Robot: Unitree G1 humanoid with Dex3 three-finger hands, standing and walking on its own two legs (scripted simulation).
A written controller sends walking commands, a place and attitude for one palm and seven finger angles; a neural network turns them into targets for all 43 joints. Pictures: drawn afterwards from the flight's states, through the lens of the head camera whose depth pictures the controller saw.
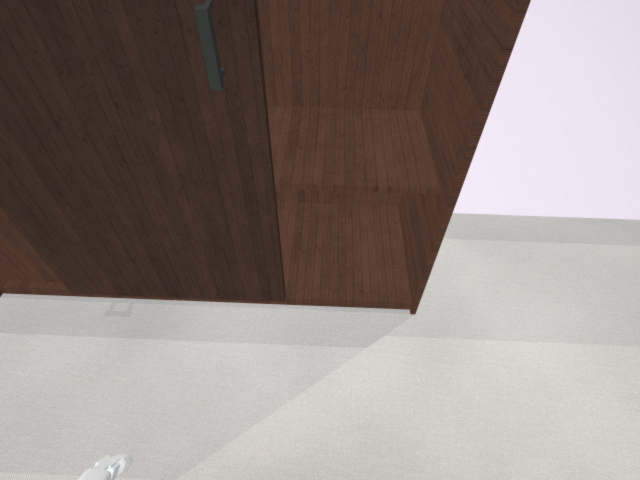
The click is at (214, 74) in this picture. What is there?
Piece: wardrobe's sliding door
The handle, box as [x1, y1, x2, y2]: [194, 0, 224, 90]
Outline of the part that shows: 206,0 202,5 197,5 194,8 210,88 221,90 223,86 222,78 224,70 220,67 210,14 210,11 213,7 212,1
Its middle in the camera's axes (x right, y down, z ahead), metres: -0.20 -0.36 +0.71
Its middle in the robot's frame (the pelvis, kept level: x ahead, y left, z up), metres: +0.79 +0.24 +0.19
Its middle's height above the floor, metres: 0.95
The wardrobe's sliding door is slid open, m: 0.46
